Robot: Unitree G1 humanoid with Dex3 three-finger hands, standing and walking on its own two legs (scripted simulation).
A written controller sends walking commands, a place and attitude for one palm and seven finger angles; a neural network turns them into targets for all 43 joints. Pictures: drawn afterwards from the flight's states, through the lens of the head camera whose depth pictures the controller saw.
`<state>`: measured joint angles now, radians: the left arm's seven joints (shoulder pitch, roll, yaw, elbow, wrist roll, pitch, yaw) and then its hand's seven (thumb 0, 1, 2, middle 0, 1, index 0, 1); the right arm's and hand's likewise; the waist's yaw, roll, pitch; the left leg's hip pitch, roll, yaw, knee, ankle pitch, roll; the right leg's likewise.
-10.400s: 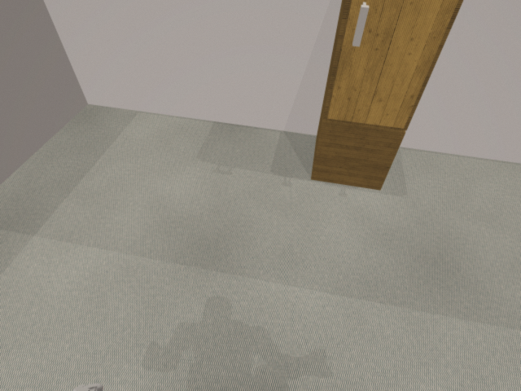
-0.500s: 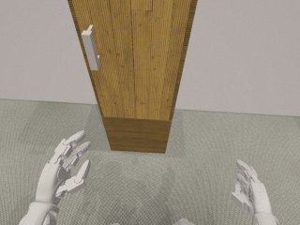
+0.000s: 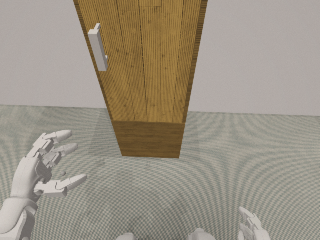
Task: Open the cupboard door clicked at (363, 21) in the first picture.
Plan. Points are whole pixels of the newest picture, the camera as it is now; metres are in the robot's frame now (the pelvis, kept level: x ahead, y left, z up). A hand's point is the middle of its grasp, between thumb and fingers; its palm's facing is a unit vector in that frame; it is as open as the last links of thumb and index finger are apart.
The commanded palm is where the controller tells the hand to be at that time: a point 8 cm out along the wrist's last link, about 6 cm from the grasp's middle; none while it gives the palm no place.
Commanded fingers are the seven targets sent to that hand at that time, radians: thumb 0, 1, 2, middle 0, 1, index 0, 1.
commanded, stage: raise the hand with hooked fingers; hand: left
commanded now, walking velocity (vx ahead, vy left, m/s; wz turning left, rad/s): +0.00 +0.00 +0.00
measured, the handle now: (100, 47) +0.64 +0.22 +0.13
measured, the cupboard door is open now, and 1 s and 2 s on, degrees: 0 0 0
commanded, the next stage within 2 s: move the hooked fingers beside the handle in 1.24 s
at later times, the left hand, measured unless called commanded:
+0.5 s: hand (39, 141) +0.29 +0.27 +0.12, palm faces +0.04 -1.00 -0.06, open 13.8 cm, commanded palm +0.27 +0.32 +0.13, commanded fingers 0.00 -0.50 0.30 -0.30 -1.20 -0.30 -1.20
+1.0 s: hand (41, 119) +0.34 +0.27 +0.15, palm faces +0.02 -1.00 -0.02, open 14.0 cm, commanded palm +0.30 +0.32 +0.15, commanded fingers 0.00 -0.50 0.30 -0.30 -1.20 -0.30 -1.20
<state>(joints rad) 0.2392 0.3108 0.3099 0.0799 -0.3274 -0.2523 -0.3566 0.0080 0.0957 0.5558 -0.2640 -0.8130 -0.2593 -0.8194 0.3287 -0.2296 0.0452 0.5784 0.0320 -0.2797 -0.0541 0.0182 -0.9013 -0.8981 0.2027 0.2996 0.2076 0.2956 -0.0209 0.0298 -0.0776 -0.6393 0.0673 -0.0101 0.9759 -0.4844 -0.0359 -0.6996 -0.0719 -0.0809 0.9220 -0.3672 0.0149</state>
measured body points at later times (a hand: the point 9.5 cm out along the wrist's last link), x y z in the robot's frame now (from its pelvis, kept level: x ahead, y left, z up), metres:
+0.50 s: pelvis +0.03 +0.01 +0.03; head +0.05 +0.01 +0.48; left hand +0.29 +0.32 +0.13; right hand +0.21 -0.21 -0.03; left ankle +0.00 +0.14 -0.68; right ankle +0.05 -0.13 -0.68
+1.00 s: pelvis +0.04 +0.00 +0.04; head +0.06 +0.00 +0.49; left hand +0.33 +0.33 +0.15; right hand +0.19 -0.25 -0.04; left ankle +0.00 +0.14 -0.68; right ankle +0.06 -0.13 -0.68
